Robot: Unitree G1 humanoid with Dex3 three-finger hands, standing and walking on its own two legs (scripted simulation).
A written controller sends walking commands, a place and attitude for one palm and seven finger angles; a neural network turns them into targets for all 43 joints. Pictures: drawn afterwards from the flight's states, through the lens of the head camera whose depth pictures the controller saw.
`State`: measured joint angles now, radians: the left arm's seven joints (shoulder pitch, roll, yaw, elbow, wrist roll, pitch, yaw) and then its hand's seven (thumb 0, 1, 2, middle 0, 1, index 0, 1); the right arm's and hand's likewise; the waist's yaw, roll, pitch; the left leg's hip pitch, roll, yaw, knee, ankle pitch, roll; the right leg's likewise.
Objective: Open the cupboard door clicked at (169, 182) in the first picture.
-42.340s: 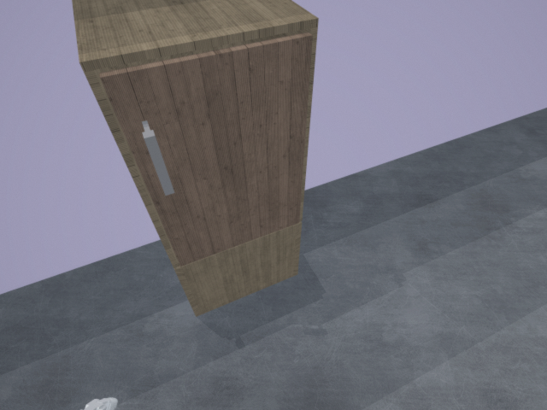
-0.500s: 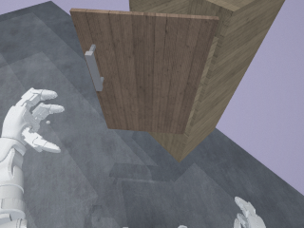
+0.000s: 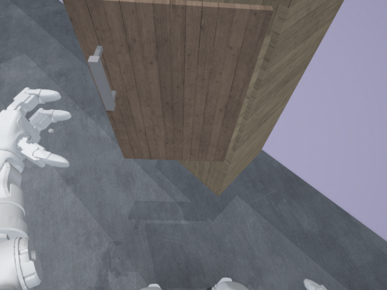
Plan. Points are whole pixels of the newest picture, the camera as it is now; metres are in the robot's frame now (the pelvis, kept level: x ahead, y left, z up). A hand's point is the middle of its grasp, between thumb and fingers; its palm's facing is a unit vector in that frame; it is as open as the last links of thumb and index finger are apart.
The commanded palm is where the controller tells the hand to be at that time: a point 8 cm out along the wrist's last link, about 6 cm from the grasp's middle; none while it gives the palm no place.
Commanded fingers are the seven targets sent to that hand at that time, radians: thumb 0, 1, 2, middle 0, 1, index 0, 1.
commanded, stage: move the hooked fingers beside the handle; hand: left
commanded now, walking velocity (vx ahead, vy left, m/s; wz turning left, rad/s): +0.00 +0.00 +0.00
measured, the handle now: (105, 80) +0.56 +0.22 +0.07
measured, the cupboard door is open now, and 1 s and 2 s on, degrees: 43 43 43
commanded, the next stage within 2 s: slide the fingers in behind the handle in 1.94 s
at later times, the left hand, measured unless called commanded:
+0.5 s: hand (60, 102) +0.47 +0.28 +0.09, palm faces -0.02 -1.00 -0.02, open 14.0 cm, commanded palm +0.45 +0.33 +0.08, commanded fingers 0.00 -0.50 0.30 -0.30 -1.20 -0.30 -1.20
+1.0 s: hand (70, 86) +0.53 +0.29 +0.08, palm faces -0.05 -1.00 -0.02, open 14.0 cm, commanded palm +0.51 +0.33 +0.07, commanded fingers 0.00 -0.50 0.30 -0.30 -1.20 -0.30 -1.20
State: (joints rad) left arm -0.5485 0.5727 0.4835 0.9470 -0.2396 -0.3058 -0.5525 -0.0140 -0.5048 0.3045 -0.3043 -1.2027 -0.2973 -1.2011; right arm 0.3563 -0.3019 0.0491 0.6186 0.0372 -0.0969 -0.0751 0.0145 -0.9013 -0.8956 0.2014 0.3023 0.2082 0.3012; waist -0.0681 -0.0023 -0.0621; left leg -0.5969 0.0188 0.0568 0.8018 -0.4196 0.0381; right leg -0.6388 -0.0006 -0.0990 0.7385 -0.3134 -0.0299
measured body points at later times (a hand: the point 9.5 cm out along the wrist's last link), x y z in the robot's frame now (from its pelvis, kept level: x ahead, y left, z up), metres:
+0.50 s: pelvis +0.00 +0.01 -0.01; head +0.11 +0.04 +0.43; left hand +0.46 +0.34 +0.10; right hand +0.01 -0.27 -0.11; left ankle -0.02 +0.09 -0.71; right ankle +0.03 -0.10 -0.71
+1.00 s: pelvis +0.01 +0.02 -0.02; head +0.16 +0.05 +0.41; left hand +0.52 +0.34 +0.08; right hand -0.03 -0.25 -0.11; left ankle -0.02 +0.09 -0.71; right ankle +0.03 -0.10 -0.71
